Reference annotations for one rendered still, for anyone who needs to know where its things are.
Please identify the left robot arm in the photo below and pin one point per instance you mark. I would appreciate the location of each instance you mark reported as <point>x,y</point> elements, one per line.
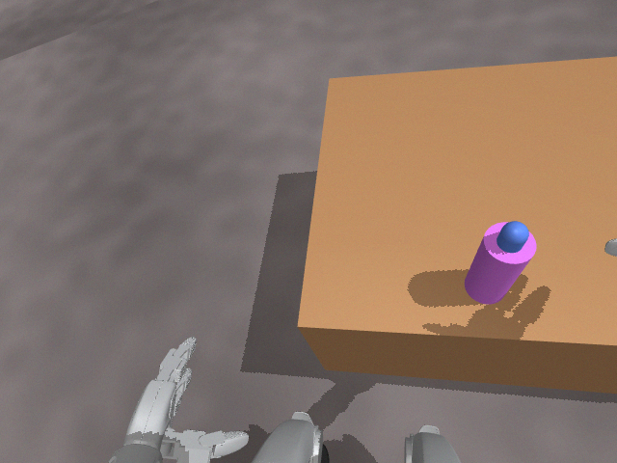
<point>136,453</point>

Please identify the left robot hand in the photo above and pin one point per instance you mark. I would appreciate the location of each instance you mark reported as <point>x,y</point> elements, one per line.
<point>152,419</point>

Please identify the bottle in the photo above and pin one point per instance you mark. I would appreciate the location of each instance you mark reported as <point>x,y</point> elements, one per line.
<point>503,254</point>

